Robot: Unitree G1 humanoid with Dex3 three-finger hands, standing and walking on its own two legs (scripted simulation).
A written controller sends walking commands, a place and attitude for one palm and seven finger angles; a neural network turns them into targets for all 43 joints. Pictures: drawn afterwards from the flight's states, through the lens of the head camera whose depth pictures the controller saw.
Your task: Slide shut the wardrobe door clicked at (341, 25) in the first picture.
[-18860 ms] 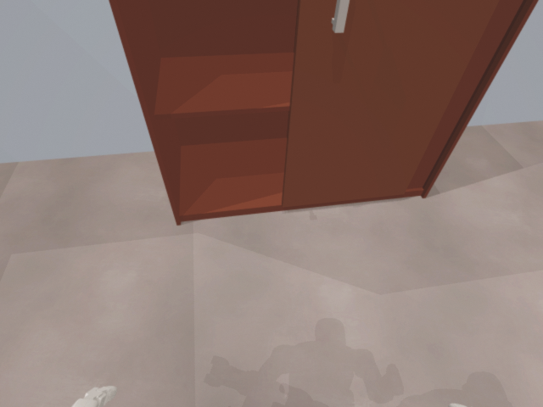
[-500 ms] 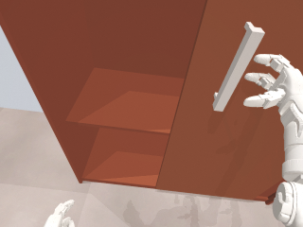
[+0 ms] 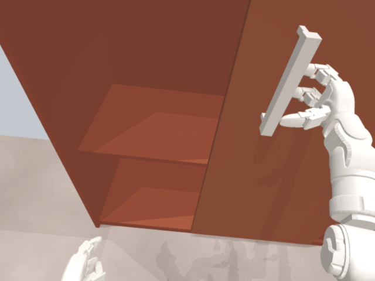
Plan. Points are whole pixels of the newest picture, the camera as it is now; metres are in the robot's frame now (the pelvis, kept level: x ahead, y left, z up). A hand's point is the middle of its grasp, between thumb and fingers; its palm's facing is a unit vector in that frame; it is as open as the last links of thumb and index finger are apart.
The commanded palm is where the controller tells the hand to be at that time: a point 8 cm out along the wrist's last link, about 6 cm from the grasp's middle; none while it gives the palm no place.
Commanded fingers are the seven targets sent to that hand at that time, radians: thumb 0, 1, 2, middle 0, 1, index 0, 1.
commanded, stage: feel for the door with the fingertips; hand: right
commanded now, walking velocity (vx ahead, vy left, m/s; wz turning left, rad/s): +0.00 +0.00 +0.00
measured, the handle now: (282, 86) +0.47 -0.14 +0.22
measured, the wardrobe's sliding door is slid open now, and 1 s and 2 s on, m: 0.48 0.48 0.48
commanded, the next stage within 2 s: slide the fingers in behind the handle in 0.18 s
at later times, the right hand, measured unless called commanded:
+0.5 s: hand (301, 95) +0.43 -0.17 +0.23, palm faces +0.01 +1.00 -0.03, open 13.9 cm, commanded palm +0.40 -0.22 +0.22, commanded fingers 0.00 0.50 -0.30 0.30 1.20 0.30 1.20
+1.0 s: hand (291, 95) +0.42 -0.15 +0.23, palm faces +0.01 +1.00 -0.03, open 14.0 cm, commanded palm +0.40 -0.20 +0.22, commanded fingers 0.00 0.50 -0.30 0.30 1.20 0.30 1.20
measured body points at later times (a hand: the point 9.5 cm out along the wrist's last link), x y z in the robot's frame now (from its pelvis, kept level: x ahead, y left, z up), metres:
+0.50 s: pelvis +0.00 +0.01 +0.00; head -0.01 +0.04 +0.45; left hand +0.11 +0.27 -0.11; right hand +0.42 -0.22 +0.24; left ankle -0.06 +0.11 -0.74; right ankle +0.03 -0.11 -0.74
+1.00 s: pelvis +0.00 +0.01 +0.00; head -0.01 +0.04 +0.45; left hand +0.14 +0.25 -0.10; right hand +0.42 -0.20 +0.24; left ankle -0.06 +0.11 -0.74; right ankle +0.03 -0.11 -0.74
